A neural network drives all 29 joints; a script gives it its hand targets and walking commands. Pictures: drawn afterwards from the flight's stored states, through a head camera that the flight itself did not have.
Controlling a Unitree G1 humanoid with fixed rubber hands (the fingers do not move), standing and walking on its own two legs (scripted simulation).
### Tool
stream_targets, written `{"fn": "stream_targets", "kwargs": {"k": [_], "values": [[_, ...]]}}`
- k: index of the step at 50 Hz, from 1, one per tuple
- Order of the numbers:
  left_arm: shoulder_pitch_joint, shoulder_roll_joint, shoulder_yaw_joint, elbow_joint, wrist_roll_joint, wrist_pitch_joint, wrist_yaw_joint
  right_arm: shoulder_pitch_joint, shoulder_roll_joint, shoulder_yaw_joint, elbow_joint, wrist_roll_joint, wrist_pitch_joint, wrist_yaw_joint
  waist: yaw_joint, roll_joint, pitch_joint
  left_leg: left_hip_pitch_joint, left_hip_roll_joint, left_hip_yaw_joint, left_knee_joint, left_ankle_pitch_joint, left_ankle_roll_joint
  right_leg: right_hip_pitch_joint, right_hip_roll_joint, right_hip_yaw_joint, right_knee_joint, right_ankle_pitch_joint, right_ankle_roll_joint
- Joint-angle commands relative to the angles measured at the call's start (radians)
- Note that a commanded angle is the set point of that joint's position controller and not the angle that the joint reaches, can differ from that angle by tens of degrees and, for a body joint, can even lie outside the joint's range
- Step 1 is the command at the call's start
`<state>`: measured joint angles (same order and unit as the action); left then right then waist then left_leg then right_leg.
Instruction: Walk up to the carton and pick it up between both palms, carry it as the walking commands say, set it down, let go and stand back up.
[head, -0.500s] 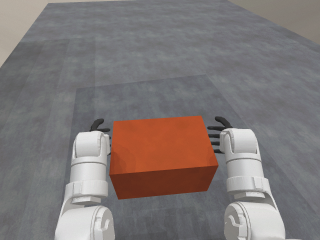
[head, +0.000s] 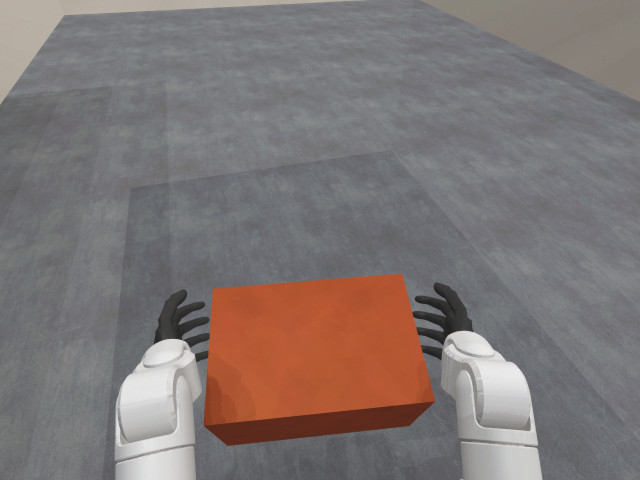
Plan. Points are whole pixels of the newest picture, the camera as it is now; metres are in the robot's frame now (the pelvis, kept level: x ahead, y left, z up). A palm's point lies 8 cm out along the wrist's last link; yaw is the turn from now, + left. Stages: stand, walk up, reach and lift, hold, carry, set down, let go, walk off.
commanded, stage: carry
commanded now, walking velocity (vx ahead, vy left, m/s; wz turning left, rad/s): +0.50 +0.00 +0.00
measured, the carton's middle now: (314, 360) +0.29 +0.02 -0.01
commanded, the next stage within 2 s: none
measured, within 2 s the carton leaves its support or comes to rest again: neither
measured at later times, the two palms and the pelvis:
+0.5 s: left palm (234, 219) +0.50 +0.16 +0.07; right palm (439, 219) +0.49 -0.18 +0.08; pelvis +0.22 -0.01 -0.01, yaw +0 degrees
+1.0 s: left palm (243, 131) +0.84 +0.20 +0.05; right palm (387, 130) +0.83 -0.14 +0.06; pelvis +0.56 +0.03 -0.02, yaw -1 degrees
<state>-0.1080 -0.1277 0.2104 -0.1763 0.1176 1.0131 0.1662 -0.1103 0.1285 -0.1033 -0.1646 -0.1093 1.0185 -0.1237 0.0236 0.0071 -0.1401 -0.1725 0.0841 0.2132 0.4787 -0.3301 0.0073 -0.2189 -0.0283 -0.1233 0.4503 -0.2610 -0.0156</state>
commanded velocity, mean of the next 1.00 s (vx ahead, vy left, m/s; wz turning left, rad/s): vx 0.50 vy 0.00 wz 0.00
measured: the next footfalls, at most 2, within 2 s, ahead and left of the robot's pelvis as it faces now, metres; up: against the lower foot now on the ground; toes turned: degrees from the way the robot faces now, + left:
left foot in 0.18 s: +0.07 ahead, +0.10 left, +0.00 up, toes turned +12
right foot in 0.50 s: +0.35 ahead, -0.13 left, +0.00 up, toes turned -6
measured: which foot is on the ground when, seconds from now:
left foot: down 0.00-0.04, up 0.06-0.16, down 0.18-0.54, up 0.56-0.92, down 0.94-1.00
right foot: down 0.00-0.20, up 0.22-0.48, down 0.50-0.96, up 0.98-1.00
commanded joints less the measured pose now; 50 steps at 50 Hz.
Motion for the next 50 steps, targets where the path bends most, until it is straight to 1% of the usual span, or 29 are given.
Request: {"fn": "stream_targets", "kwargs": {"k": [1, 2, 4, 6, 8, 9, 10, 11, 12, 15, 20, 23, 24, 25, 26, 27, 28, 29, 31, 32, 34, 37, 41, 44, 45, 46, 47, 48, 50], "values": [[-0.530, -0.833, -0.764, -0.050, -0.425, 0.132, -0.397, -0.510, 0.802, 0.654, -0.122, 0.394, 0.096, 0.338, -0.015, -0.176, -0.168, -0.194, 0.009, 0.011, 0.144, -0.042, -0.018, 0.261, -0.206, 0.307, -0.193, 0.009, -0.125], [-0.529, -0.835, -0.759, -0.031, -0.418, 0.150, -0.391, -0.531, 0.798, 0.649, -0.122, 0.391, 0.119, 0.341, -0.016, -0.214, -0.141, -0.323, -0.014, 0.002, 0.180, -0.102, -0.023, 0.347, -0.269, 0.398, -0.193, 0.125, -0.172], [-0.559, -0.854, -0.755, -0.012, -0.417, 0.178, -0.386, -0.588, 0.805, 0.647, -0.112, 0.402, 0.146, 0.349, -0.016, -0.157, -0.095, -0.393, -0.021, -0.015, 0.087, -0.163, -0.011, 0.375, -0.309, 0.399, -0.186, 0.248, -0.207], [-0.619, -0.870, -0.753, -0.034, -0.417, 0.195, -0.382, -0.589, 0.828, 0.634, -0.073, 0.417, 0.158, 0.359, -0.023, -0.076, -0.099, -0.244, -0.033, -0.003, -0.068, -0.047, 0.002, 0.282, -0.262, 0.282, -0.164, 0.170, -0.160], [-0.652, -0.886, -0.759, -0.059, -0.422, 0.201, -0.381, -0.585, 0.850, 0.632, -0.060, 0.423, 0.161, 0.362, -0.025, -0.009, -0.145, 0.069, -0.023, -0.013, -0.150, 0.103, 0.015, 0.079, -0.157, 0.098, -0.076, 0.058, -0.067], [-0.652, -0.900, -0.764, -0.054, -0.423, 0.205, -0.384, -0.587, 0.843, 0.625, -0.055, 0.421, 0.162, 0.362, -0.033, 0.098, -0.179, 0.234, 0.071, -0.156, -0.203, 0.023, 0.044, -0.070, -0.091, 0.000, 0.090, 0.018, -0.024], [-0.657, -0.908, -0.765, -0.038, -0.424, 0.210, -0.389, -0.589, 0.829, 0.606, -0.046, 0.414, 0.164, 0.359, -0.047, 0.261, -0.185, 0.356, 0.240, -0.419, -0.265, 0.050, 0.110, -0.270, -0.011, -0.082, 0.268, -0.155, 0.014], [-0.658, -0.913, -0.764, -0.013, -0.430, 0.211, -0.400, -0.614, 0.828, 0.588, -0.042, 0.400, 0.163, 0.357, -0.056, 0.268, -0.109, 0.370, 0.349, -0.558, -0.283, 0.163, 0.201, -0.411, -0.007, -0.035, 0.284, -0.311, 0.003], [-0.648, -0.922, -0.738, 0.021, -0.422, 0.206, -0.404, -0.639, 0.836, 0.582, -0.051, 0.396, 0.157, 0.354, -0.054, 0.171, -0.055, 0.362, 0.380, -0.553, -0.278, 0.268, 0.227, -0.468, -0.051, 0.020, 0.258, -0.338, -0.024], [-0.646, -0.963, -0.742, -0.036, -0.445, 0.191, -0.396, -0.726, 0.897, 0.654, -0.180, 0.468, 0.166, 0.353, -0.052, 0.042, -0.082, 0.426, 0.288, -0.346, -0.224, 0.491, 0.144, -0.474, -0.010, -0.018, 0.194, -0.161, -0.016], [-0.641, -0.949, -0.770, -0.106, -0.428, 0.170, -0.369, -0.675, 0.889, 0.648, -0.182, 0.465, 0.163, 0.361, -0.044, 0.190, -0.164, 0.315, 0.191, -0.123, -0.239, 0.509, 0.080, -0.196, 0.035, -0.105, 0.047, 0.092, -0.013], [-0.654, -0.941, -0.784, -0.135, -0.420, 0.167, -0.361, -0.621, 0.887, 0.644, -0.158, 0.455, 0.167, 0.367, -0.032, 0.168, -0.209, 0.211, 0.127, 0.003, -0.075, 0.622, 0.045, 0.094, 0.068, -0.144, -0.052, 0.183, -0.032], [-0.641, -0.936, -0.782, -0.124, -0.418, 0.169, -0.362, -0.604, 0.875, 0.641, -0.150, 0.449, 0.169, 0.365, -0.019, 0.143, -0.253, 0.107, 0.096, 0.021, 0.042, 0.618, 0.023, 0.274, 0.055, -0.100, -0.043, 0.159, -0.057], [-0.610, -0.921, -0.774, -0.106, -0.411, 0.172, -0.364, -0.611, 0.857, 0.637, -0.149, 0.446, 0.174, 0.364, 0.005, 0.062, -0.303, -0.033, 0.058, 0.033, 0.239, 0.512, 0.000, 0.439, -0.035, 0.032, -0.066, 0.076, -0.103], [-0.575, -0.886, -0.758, -0.071, -0.399, 0.180, -0.365, -0.611, 0.840, 0.637, -0.141, 0.439, 0.181, 0.363, 0.005, -0.173, -0.343, -0.211, -0.017, 0.033, 0.546, 0.146, -0.032, 0.550, -0.281, 0.399, -0.164, 0.088, -0.191], [-0.568, -0.891, -0.745, -0.024, -0.391, 0.179, -0.368, -0.621, 0.846, 0.642, -0.127, 0.435, 0.184, 0.364, -0.013, -0.260, -0.280, -0.450, -0.093, -0.077, 0.670, -0.213, -0.024, 0.643, -0.378, 0.634, -0.194, 0.327, -0.280], [-0.611, -0.918, -0.770, -0.055, -0.420, 0.175, -0.370, -0.664, 0.857, 0.652, -0.160, 0.437, 0.172, 0.362, -0.018, -0.193, -0.267, -0.516, -0.052, -0.161, 0.795, -0.211, -0.004, 0.599, -0.418, 0.615, -0.154, 0.508, -0.304], [-0.620, -0.951, -0.789, -0.078, -0.437, 0.175, -0.373, -0.654, 0.880, 0.655, -0.157, 0.446, 0.161, 0.363, -0.011, -0.079, -0.233, -0.530, -0.014, -0.173, 0.803, -0.202, 0.000, 0.541, -0.381, 0.477, -0.146, 0.577, -0.262], [-0.713, -0.992, -0.819, -0.141, -0.484, 0.159, -0.384, -0.688, 0.925, 0.666, -0.174, 0.464, 0.136, 0.364, -0.007, 0.022, -0.213, -0.511, 0.044, -0.200, 0.602, -0.068, 0.014, 0.465, -0.314, 0.301, -0.171, 0.465, -0.165], [-0.705, -0.989, -0.808, -0.135, -0.477, 0.160, -0.387, -0.673, 0.930, 0.664, -0.162, 0.454, 0.135, 0.360, -0.005, -0.022, -0.184, -0.471, 0.035, -0.168, 0.489, -0.020, 0.010, 0.397, -0.283, 0.275, -0.215, 0.393, -0.120], [-0.693, -0.964, -0.800, -0.153, -0.486, 0.156, -0.390, -0.646, 0.920, 0.664, -0.184, 0.436, 0.129, 0.343, -0.003, -0.144, -0.156, -0.425, 0.002, -0.119, 0.326, -0.008, -0.004, 0.355, -0.266, 0.213, -0.265, 0.333, -0.140], [-0.625, -0.920, -0.786, -0.123, -0.487, 0.168, -0.407, -0.578, 0.895, 0.653, -0.179, 0.393, 0.131, 0.311, -0.007, -0.218, -0.146, -0.384, -0.045, -0.027, 0.133, 0.124, -0.006, 0.398, -0.209, 0.070, -0.238, 0.528, -0.115], [-0.594, -0.900, -0.768, -0.103, -0.473, 0.178, -0.418, -0.588, 0.876, 0.657, -0.183, 0.378, 0.142, 0.305, -0.004, -0.230, -0.101, -0.236, -0.094, 0.054, 0.043, 0.309, -0.002, 0.307, -0.184, -0.003, -0.226, 0.633, -0.069], [-0.636, -0.899, -0.769, -0.113, -0.462, 0.186, -0.409, -0.578, 0.873, 0.655, -0.143, 0.388, 0.151, 0.318, -0.033, -0.156, -0.178, 0.025, -0.121, 0.083, -0.035, 0.318, 0.030, 0.228, -0.136, -0.090, 0.036, 0.695, -0.016], [-0.643, -0.887, -0.768, -0.106, -0.453, 0.190, -0.406, -0.571, 0.868, 0.646, -0.126, 0.390, 0.154, 0.322, -0.054, -0.105, -0.230, 0.178, -0.077, 0.051, -0.034, 0.257, 0.056, 0.128, -0.116, -0.109, 0.204, 0.590, 0.004], [-0.626, -0.874, -0.760, -0.088, -0.439, 0.197, -0.404, -0.559, 0.849, 0.633, -0.110, 0.391, 0.156, 0.325, -0.071, 0.093, -0.297, 0.326, 0.119, -0.221, -0.069, 0.151, 0.110, -0.046, -0.064, -0.103, 0.470, 0.333, 0.041], [-0.589, -0.885, -0.752, -0.058, -0.428, 0.200, -0.402, -0.542, 0.850, 0.623, -0.080, 0.399, 0.159, 0.329, -0.037, 0.292, -0.272, 0.398, 0.318, -0.604, -0.159, 0.178, 0.171, -0.262, 0.049, -0.031, 0.649, -0.210, 0.044], [-0.627, -0.901, -0.747, -0.069, -0.438, 0.202, -0.404, -0.595, 0.869, 0.643, -0.107, 0.428, 0.154, 0.336, -0.038, 0.295, -0.295, 0.457, 0.375, -0.721, -0.187, 0.267, 0.248, -0.373, 0.037, 0.086, 0.797, -0.296, 0.018], [-0.666, -0.961, -0.773, -0.083, -0.448, 0.178, -0.401, -0.635, 0.909, 0.640, -0.111, 0.440, 0.140, 0.348, -0.036, 0.129, -0.252, 0.329, 0.300, -0.513, -0.182, 0.350, 0.181, -0.402, -0.053, 0.156, 0.814, -0.206, 0.001]]}}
